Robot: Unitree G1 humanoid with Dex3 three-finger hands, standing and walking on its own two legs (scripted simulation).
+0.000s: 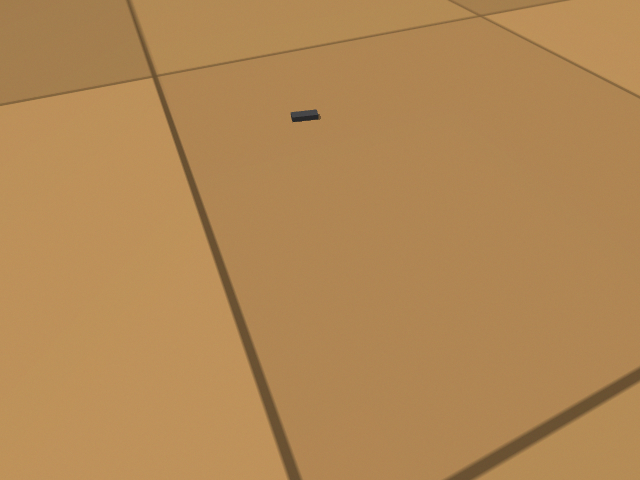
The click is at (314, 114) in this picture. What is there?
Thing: flat box
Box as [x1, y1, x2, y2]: [291, 109, 318, 121]
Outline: 318,114 316,109 291,112 292,121 318,118
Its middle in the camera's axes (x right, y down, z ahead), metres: -0.10 -0.71 +2.30
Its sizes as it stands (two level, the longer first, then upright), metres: 0.156 0.059 0.030
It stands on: the floor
